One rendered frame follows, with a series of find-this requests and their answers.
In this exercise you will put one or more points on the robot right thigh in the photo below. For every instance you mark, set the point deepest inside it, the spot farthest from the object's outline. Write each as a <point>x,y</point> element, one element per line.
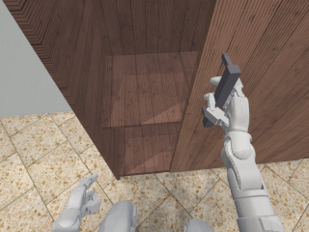
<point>196,225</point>

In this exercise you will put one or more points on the right robot forearm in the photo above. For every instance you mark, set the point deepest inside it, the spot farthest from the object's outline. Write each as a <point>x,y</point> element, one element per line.
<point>249,192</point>

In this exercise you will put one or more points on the robot thigh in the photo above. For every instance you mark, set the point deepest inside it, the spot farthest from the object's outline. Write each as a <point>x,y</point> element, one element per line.
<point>120,218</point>
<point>196,225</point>

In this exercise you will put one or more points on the left robot forearm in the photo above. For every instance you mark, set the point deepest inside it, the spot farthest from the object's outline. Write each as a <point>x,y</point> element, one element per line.
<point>68,221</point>

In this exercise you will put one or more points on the wardrobe door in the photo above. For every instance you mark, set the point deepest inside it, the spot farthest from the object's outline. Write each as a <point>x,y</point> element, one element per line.
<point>269,41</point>

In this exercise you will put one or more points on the robot left hand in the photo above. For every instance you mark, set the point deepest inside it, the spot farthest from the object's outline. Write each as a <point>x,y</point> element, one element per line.
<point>80,199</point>

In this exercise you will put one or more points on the robot right hand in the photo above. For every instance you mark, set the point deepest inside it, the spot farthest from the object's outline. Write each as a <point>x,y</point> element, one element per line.
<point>236,109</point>

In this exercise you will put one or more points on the handle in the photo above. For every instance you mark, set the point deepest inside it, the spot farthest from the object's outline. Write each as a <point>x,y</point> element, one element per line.
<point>225,86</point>

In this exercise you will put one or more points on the robot left thigh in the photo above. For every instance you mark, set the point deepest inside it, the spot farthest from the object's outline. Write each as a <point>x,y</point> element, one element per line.
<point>120,218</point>

